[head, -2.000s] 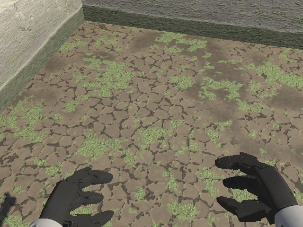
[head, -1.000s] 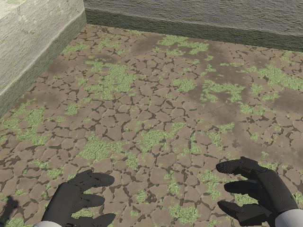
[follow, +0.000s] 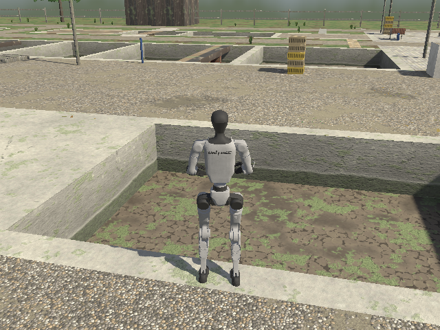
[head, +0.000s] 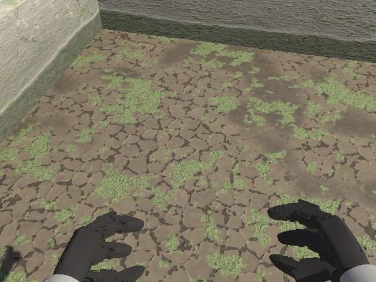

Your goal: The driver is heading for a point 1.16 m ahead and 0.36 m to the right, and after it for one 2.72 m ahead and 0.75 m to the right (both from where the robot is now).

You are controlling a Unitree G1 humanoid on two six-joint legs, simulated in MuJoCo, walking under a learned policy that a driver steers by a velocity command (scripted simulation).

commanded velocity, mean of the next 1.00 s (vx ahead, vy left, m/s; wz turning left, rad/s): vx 1.00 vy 0.00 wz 0.00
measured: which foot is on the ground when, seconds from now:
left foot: down 0.00-1.00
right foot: down 0.00-1.00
